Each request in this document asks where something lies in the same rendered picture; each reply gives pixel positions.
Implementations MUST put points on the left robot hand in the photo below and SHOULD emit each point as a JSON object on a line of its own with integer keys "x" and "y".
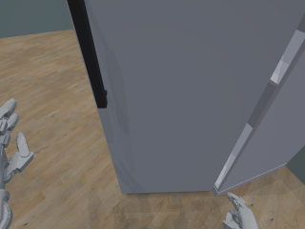
{"x": 20, "y": 160}

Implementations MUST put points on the fridge door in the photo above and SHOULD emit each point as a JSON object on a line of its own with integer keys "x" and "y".
{"x": 183, "y": 78}

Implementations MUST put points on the handle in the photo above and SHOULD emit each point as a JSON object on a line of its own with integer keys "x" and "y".
{"x": 83, "y": 30}

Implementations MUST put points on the robot left forearm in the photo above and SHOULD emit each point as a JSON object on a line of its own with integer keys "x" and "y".
{"x": 6, "y": 214}

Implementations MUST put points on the right robot hand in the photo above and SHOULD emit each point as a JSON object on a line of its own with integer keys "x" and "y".
{"x": 244, "y": 217}

